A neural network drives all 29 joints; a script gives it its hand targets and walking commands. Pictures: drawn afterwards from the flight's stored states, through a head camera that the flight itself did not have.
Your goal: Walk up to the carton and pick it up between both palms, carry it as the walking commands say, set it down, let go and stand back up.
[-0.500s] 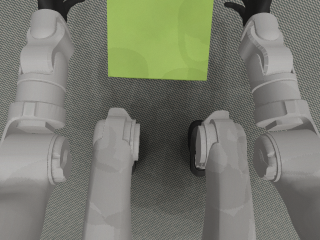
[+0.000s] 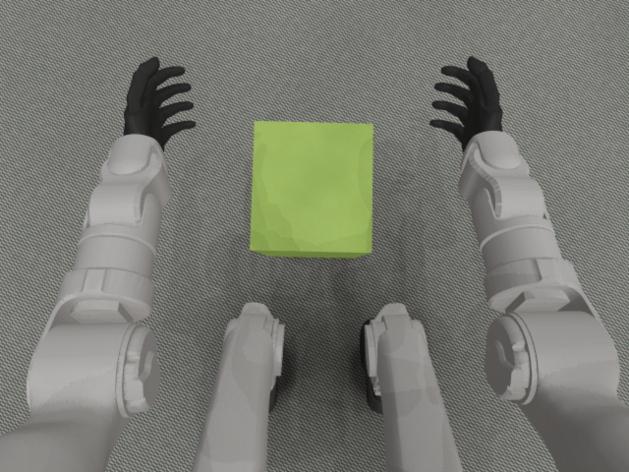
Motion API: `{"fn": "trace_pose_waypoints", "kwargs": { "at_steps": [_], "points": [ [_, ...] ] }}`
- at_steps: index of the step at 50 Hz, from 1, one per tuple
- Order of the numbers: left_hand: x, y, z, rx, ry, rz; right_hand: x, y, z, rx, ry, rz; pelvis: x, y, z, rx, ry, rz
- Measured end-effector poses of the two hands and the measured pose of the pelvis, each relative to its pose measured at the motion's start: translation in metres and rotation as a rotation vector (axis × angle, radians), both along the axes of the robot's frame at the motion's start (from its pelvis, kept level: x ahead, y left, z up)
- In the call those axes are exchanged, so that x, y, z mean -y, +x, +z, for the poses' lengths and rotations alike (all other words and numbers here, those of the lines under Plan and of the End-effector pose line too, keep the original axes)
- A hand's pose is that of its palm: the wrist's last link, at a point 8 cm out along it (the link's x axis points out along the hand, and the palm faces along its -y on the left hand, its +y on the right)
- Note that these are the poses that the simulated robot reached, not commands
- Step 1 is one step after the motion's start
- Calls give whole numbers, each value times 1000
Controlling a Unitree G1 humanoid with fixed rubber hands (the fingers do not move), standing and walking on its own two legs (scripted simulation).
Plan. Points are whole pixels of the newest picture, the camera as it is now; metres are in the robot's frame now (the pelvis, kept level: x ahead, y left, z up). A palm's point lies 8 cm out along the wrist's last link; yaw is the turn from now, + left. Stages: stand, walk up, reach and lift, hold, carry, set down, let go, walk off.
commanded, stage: set down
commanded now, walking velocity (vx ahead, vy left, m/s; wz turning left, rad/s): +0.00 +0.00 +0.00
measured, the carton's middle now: (312, 201) +0.48 +0.02 -0.41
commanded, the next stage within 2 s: let go in 0.36 s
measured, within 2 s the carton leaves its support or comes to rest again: neither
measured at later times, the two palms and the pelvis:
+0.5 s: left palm (83, 107) +0.48 +0.22 +0.01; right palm (527, 107) +0.49 -0.17 +0.01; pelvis +0.04 +0.00 +0.12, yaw +0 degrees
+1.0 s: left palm out of the picture +0.32 +0.22 +0.12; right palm out of the picture +0.31 -0.23 +0.11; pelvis +0.08 +0.00 +0.20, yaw +0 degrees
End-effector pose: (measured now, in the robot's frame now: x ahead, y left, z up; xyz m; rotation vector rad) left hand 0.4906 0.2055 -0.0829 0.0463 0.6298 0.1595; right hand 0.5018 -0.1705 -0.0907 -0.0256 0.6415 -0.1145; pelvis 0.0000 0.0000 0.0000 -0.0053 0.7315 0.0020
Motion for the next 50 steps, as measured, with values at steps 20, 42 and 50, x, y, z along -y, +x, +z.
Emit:
{"fn": "trace_pose_waypoints", "kwargs": {
  "at_steps": [20, 42, 50],
  "points": [
    [-12, -8, 97, -29, 0, -31, 4, -13, 96, -26, -11, 14, 1, 36, 111, -16, -1, 0],
    [-26, -132, 159, -162, 127, -107, 39, -142, 159, -137, -122, 62, -3, 58, 172, 233, 6, 7],
    [-14, -172, 201, -149, 76, -124, 55, -190, 197, -162, -116, 74, 2, 77, 199, 406, 13, -5]
  ]
}}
